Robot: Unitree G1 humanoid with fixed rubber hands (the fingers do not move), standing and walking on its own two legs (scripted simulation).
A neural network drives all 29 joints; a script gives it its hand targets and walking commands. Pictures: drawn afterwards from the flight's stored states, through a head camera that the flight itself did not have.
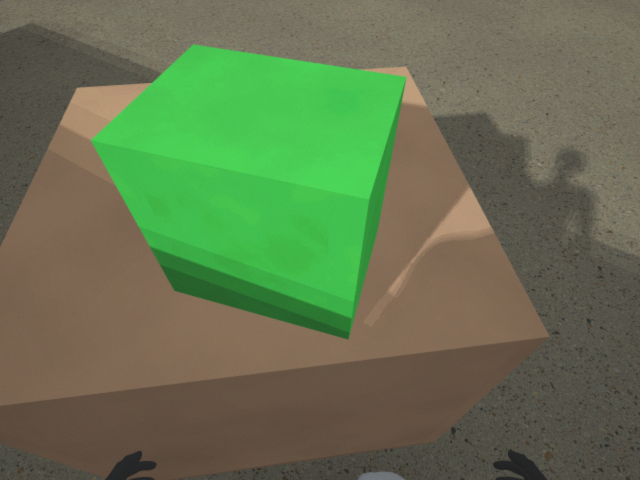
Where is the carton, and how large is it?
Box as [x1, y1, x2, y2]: [91, 44, 405, 339]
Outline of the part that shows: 193,44 91,140 174,290 348,339 377,230 405,77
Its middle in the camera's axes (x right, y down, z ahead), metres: -0.06 -0.05 +0.53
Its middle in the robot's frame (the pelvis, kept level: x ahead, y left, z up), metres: +0.44 +0.07 +0.09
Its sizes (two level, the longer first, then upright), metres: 0.278 0.209 0.284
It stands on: a pedestal, 0.71 m high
